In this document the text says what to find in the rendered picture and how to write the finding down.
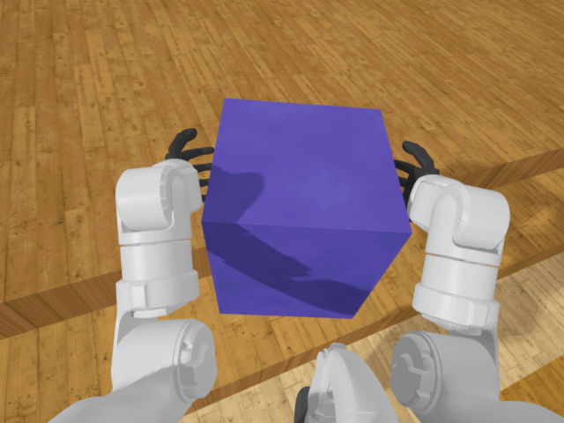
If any robot right upper arm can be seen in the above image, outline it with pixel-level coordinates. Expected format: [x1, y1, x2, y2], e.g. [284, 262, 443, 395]
[390, 330, 564, 423]

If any robot right shin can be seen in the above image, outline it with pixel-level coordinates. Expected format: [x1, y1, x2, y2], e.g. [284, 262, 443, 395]
[304, 343, 345, 423]

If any robot right hand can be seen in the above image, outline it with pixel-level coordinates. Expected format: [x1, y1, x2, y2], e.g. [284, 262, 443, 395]
[394, 141, 440, 222]

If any robot left hand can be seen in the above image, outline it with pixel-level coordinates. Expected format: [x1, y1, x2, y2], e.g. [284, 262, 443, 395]
[165, 128, 214, 202]

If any robot left upper arm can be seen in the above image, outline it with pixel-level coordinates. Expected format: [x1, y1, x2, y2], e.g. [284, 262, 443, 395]
[48, 318, 218, 423]

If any robot right forearm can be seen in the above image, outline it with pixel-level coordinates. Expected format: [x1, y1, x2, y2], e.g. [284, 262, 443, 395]
[407, 174, 510, 395]

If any robot right thigh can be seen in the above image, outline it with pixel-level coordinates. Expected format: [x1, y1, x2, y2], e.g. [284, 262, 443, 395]
[315, 348, 400, 423]

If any carton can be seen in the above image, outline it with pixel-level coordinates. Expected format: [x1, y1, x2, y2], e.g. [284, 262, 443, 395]
[201, 98, 412, 319]

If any robot left forearm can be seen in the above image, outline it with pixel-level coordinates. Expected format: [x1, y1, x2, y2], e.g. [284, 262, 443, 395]
[111, 159, 203, 384]

